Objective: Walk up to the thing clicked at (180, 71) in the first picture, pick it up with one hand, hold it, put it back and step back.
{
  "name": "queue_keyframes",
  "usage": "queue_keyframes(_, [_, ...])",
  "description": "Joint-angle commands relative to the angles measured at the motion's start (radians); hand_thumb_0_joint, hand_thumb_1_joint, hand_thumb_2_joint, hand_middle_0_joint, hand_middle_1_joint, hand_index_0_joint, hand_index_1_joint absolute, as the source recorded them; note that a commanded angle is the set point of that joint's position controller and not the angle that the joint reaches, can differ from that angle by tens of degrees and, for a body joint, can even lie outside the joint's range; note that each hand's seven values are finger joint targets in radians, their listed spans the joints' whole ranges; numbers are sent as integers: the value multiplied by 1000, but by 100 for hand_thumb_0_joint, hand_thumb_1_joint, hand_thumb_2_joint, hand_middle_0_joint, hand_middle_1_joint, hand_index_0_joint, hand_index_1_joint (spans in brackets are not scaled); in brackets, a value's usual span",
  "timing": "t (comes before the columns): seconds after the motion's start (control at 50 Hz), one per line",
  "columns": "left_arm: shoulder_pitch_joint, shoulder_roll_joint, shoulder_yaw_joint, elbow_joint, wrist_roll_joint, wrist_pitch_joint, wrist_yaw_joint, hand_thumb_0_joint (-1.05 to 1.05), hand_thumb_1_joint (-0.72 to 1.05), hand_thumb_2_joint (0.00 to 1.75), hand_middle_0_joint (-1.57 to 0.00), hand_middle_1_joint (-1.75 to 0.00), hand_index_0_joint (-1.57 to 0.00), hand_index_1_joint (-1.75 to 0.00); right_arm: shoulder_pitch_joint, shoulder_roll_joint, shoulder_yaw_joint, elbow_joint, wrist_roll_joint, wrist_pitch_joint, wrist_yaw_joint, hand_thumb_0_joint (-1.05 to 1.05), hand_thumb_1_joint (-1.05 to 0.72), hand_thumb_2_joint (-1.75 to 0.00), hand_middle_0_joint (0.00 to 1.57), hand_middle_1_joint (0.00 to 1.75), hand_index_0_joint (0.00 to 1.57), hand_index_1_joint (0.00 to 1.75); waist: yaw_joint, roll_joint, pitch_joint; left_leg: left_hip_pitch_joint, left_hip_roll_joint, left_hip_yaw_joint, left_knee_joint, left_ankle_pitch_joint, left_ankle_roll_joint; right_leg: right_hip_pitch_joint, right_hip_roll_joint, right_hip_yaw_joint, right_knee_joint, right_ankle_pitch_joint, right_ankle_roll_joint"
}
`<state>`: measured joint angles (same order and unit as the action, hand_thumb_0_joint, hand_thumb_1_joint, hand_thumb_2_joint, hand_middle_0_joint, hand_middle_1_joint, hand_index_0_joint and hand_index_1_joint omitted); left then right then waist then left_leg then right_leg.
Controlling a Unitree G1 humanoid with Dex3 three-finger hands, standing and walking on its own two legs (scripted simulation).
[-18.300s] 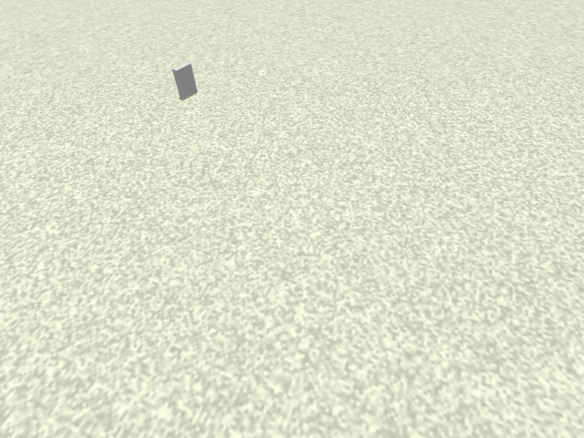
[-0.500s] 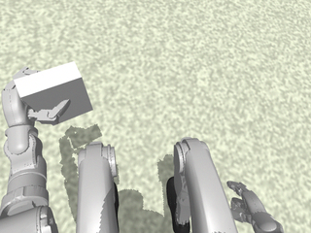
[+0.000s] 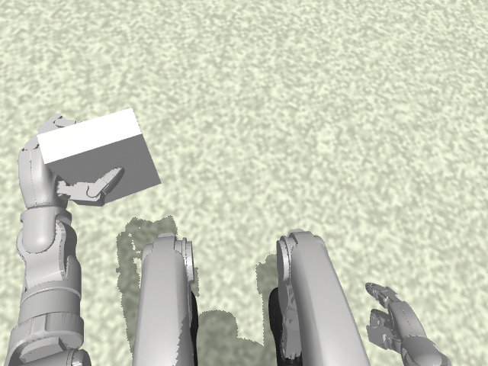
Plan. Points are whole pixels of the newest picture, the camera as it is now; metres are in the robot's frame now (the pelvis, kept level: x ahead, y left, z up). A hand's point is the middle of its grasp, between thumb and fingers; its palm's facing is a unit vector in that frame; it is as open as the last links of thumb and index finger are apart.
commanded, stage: lift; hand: left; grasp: from the side
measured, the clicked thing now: (112, 164) +0.42 +0.22 -0.03
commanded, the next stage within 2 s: hold in 1.68 s
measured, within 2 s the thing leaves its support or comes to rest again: neither
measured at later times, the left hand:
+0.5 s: hand (19, 108) +0.39 +0.22 +0.18, palm faces +0.20 -0.98 -0.04, open 8.6 cm
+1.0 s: hand out of the picture +0.38 +0.22 +0.28, palm faces +0.20 -0.98 -0.04, open 8.6 cm
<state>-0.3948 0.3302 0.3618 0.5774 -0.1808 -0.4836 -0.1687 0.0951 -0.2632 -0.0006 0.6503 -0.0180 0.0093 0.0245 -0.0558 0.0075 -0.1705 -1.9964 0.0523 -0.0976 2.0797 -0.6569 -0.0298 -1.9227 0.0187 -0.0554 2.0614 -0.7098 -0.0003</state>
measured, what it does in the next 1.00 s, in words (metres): rises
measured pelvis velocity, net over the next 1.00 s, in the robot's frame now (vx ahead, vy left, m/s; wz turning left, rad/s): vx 0.05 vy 0.01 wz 0.07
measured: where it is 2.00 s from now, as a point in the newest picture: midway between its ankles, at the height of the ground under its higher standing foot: (236, 348)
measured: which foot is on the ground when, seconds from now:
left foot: down 0.00-1.00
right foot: down 0.00-1.00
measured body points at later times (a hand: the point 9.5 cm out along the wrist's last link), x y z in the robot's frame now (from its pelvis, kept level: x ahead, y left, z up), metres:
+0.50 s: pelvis +0.03 +0.00 +0.15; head +0.17 +0.03 +0.58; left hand +0.37 +0.27 +0.18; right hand +0.21 -0.24 +0.03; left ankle +0.09 +0.14 -0.40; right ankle +0.08 -0.12 -0.40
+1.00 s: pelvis +0.05 +0.01 +0.24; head +0.13 +0.03 +0.68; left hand +0.36 +0.27 +0.28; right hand +0.20 -0.22 +0.13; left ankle +0.09 +0.14 -0.40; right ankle +0.08 -0.12 -0.40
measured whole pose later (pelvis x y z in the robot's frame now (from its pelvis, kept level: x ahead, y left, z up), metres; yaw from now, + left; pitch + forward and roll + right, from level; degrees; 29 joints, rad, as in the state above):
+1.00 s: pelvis +0.05 +0.01 +0.24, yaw +4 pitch +16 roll -3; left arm -0.10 0.23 0.17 0.33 -0.17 -0.32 -0.02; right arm 0.23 -0.22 0.01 0.63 0.02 -0.05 -0.03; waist -0.04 0.02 -0.12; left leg -0.99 0.04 -0.04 1.22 -0.51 -0.01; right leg -0.92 0.00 -0.04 1.18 -0.54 0.01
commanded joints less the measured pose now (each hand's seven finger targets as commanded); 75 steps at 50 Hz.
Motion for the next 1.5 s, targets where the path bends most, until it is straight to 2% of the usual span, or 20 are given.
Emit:
queue_keyframes(0.0, [-230, 208, 48, -362, -50, -60, 16, 0, 27, 122, -128, -137, -130, -136, 85, -177, -72, -101, 16, -30, -26, 0, -90, -89, 20, 30, 20, 30, 25, 137, -635, 546, -22, 31, -337, 52, 47, 339, 15, 5, -350, 110, -40])
queue_keyframes(0.12, [-150, 191, 35, -476, -58, 4, 58, 0, 27, 121, -125, -136, -128, -134, 80, -165, -73, -133, 41, -37, -43, 0, -90, -89, 20, 30, 20, 30, 27, 101, -623, 642, -20, 27, -422, 110, 51, 459, 12, 9, -441, 176, -31])
queue_keyframes(0.26, [-26, 92, -80, -553, -44, 76, 96, 0, 28, 121, -123, -135, -126, -133, 98, -140, -73, -133, 45, -52, -57, 0, -90, -89, 20, 30, 20, 30, 3, 88, -604, 812, -20, 32, -509, 261, 60, 612, 9, 22, -567, 324, -18])
queue_keyframes(0.32, [-35, 149, -46, -649, -33, 90, 120, 0, 23, 119, -123, -134, -125, -133, 107, -132, -74, -135, 50, -54, -63, 0, -90, -89, 20, 30, 20, 30, 21, 101, -603, 876, -22, 35, -575, 261, 57, 694, 7, 29, -633, 327, -16])
queue_keyframes(0.44, [82, 68, -63, -557, -41, 116, 156, 0, 28, 121, -123, -135, -126, -133, 86, -113, -56, -148, 56, -65, -72, 0, -89, -89, 20, 30, 20, 30, 9, 58, -464, 929, -28, 27, -717, 210, 52, 794, 8, 20, -739, 291, -18])
queue_keyframes(0.48, [38, 116, -47, -596, -32, 109, 158, 0, 27, 121, -124, -135, -126, -134, 90, -113, -55, -150, 57, -68, -76, 0, -89, -89, 20, 30, 20, 30, 13, 70, -453, 967, -31, 37, -739, 243, 52, 849, 5, 31, -777, 328, -15])
queue_keyframes(0.56, [41, 64, -118, -572, -19, 105, 143, 0, 27, 122, -127, -136, -129, -136, 113, -100, -49, -138, 51, -81, -76, 0, -90, -89, 20, 30, 20, 30, -4, 82, -406, 1057, -30, 36, -805, 285, 48, 899, 4, 25, -830, 371, -18])
queue_keyframes(0.58, [18, 93, -88, -600, -19, 100, 147, 0, 29, 121, -127, -136, -129, -135, 119, -106, -54, -139, 52, -83, -76, 0, -89, -89, 20, 30, 20, 30, 13, 96, -410, 1094, -31, 37, -825, 303, 45, 912, 3, 24, -844, 380, -20])
queue_keyframes(0.62, [36, 25, -157, -534, -21, 109, 133, 0, 27, 119, -126, -135, -129, -134, 121, -103, -48, -141, 50, -88, -72, 0, -89, -89, 20, 30, 20, 30, -12, 93, -373, 1137, -27, 31, -861, 318, 42, 921, 5, 15, -872, 389, -21])
queue_keyframes(0.64, [4, 60, -125, -586, -23, 102, 136, 0, 27, 120, -127, -135, -129, -134, 126, -107, -51, -141, 49, -91, -72, 0, -89, -89, 20, 30, 20, 30, 5, 114, -383, 1162, -28, 29, -884, 316, 38, 934, 5, 12, -886, 383, -24])
queue_keyframes(0.66, [45, 34, -143, -489, -21, 111, 131, 0, 25, 120, -128, -136, -130, -135, 124, -105, -49, -135, 49, -92, -72, 0, -90, -89, 20, 30, 20, 30, -8, 89, -347, 1158, -26, 30, -894, 304, 39, 948, 3, 11, -903, 379, -20])
queue_keyframes(0.74, [2, 90, -111, -598, -18, 85, 130, 0, 24, 118, -128, -135, -130, -134, 134, -106, -54, -141, 48, -96, -70, 0, -90, -89, 20, 30, 20, 30, 20, 104, -387, 1234, -30, 38, -950, 328, 36, 1039, -1, 15, -963, 401, -21])
queue_keyframes(0.76, [68, 60, -120, -507, -16, 95, 132, 0, 22, 118, -129, -136, -131, -135, 129, -99, -45, -138, 46, -94, -67, 0, -91, -89, 20, 30, 20, 30, 17, 82, -333, 1234, -30, 33, -973, 319, 35, 1043, 1, 7, -971, 390, -21])
queue_keyframes(0.82, [17, 69, -106, -563, -23, 77, 141, 0, 26, 120, -129, -137, -131, -136, 132, -96, -43, -139, 45, -98, -67, 0, -90, -90, 20, 30, 20, 30, 23, 95, -346, 1273, -32, 34, -1008, 329, 33, 1079, 0, 8, -1001, 401, -21])
queue_keyframes(0.94, [37, 16, -161, -479, -12, 76, 139, 0, 24, 122, -130, -137, -131, -137, 134, -93, -37, -131, 38, -99, -71, 0, -91, -90, 20, 30, 20, 30, 1, 55, -271, 1304, -29, 42, -1061, 321, 35, 1114, 3, 6, -1064, 403, -16])
queue_keyframes(1.04, [54, 21, -152, -475, -8, 72, 135, 0, 24, 122, -130, -139, -132, -138, 131, -93, -41, -142, 35, -98, -66, 0, -91, -90, 20, 30, 20, 30, 19, 52, -253, 1339, -33, 48, -1121, 293, 34, 1174, 2, 5, -1116, 380, -16])
queue_keyframes(1.06, [-24, 39, -152, -563, -12, 61, 140, 0, 25, 122, -130, -139, -132, -139, 138, -97, -46, -140, 35, -100, -66, 0, -91, -90, 20, 30, 20, 30, 19, 81, -282, 1364, -34, 52, -1124, 305, 31, 1188, 0, 8, -1122, 391, -17])
queue_keyframes(1.08, [43, 36, -133, -500, -14, 67, 141, 0, 26, 123, -130, -139, -132, -139, 143, -91, -42, -136, 36, -98, -68, 0, -91, -90, 20, 30, 20, 30, 26, 55, -278, 1369, -34, 55, -1125, 332, 33, 1214, 1, 9, -1131, 415, -14])
queue_keyframes(1.16, [41, 2, -157, -475, -24, 69, 133, 0, 27, 123, -129, -139, -131, -139, 145, -84, -34, -130, 35, -98, -70, 0, -91, -90, 20, 30, 20, 30, 8, 26, -253, 1374, -37, 65, -1137, 371, 39, 1258, 3, 18, -1155, 467, -9])
queue_keyframes(1.48, [23, 3, -154, -461, -24, 55, 131, 0, 24, 126, -132, -143, -133, -143, 141, -83, -36, -123, 30, -88, -72, 0, -92, -90, 20, 30, 20, 30, 17, 26, -226, 1472, -41, 80, -1212, 447, 38, 1383, -2, 26, -1233, 545, -4])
